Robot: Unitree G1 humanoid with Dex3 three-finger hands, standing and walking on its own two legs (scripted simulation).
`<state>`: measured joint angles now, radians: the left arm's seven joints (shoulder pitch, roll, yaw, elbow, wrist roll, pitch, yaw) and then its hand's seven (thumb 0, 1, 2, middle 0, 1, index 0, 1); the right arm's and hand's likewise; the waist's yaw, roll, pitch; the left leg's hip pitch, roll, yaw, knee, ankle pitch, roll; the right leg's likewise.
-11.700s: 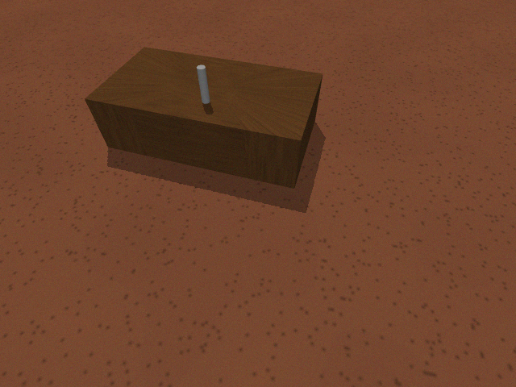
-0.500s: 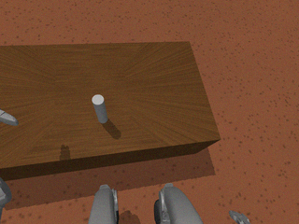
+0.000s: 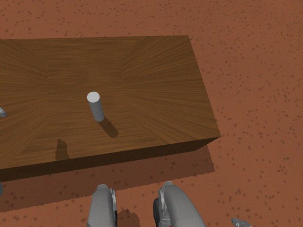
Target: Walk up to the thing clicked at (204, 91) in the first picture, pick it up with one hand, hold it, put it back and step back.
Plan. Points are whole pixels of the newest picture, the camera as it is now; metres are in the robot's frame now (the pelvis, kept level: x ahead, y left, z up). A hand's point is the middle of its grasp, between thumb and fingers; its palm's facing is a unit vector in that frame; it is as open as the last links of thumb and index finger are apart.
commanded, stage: go down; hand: left
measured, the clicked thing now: (96, 108) +0.52 +0.14 -0.24
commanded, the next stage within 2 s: none
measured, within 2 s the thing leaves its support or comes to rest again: neither
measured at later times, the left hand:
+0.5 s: hand out of the picture +0.48 +0.33 +0.04, palm faces +0.06 -1.00 -0.03, open 17.5 cm
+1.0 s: hand out of the picture +0.49 +0.33 +0.06, palm faces +0.04 -1.00 -0.02, open 17.4 cm
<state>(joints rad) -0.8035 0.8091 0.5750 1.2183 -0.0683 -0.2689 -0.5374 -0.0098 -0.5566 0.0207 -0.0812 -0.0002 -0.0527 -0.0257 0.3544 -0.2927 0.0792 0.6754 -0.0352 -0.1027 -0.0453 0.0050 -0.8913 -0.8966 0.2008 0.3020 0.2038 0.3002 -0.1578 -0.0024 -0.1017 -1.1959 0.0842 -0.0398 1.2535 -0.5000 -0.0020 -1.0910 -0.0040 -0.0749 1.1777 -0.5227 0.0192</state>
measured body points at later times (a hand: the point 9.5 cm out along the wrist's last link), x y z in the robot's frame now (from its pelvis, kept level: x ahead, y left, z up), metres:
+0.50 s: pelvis +0.00 +0.00 +0.00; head +0.17 +0.05 +0.41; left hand +0.47 +0.38 +0.05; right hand +0.03 -0.27 -0.10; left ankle +0.04 +0.12 -0.63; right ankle +0.02 -0.14 -0.63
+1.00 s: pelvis +0.00 +0.00 -0.01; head +0.17 +0.06 +0.41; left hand +0.48 +0.39 +0.06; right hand +0.02 -0.27 -0.10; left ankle +0.04 +0.12 -0.63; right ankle +0.02 -0.14 -0.63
